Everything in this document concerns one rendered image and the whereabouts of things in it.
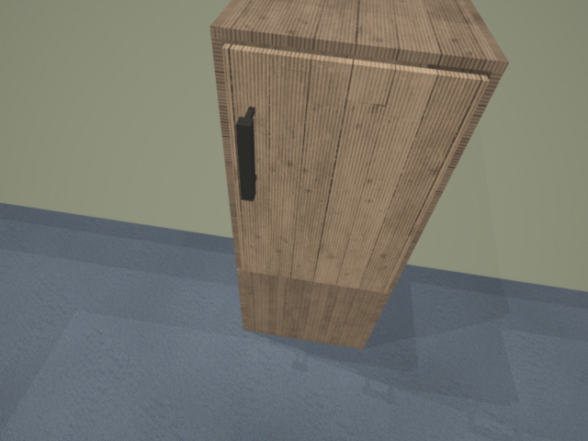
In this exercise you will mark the cupboard door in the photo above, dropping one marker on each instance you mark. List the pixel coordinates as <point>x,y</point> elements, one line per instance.
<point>348,156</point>

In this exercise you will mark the handle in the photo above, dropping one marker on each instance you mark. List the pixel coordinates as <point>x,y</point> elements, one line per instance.
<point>245,146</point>

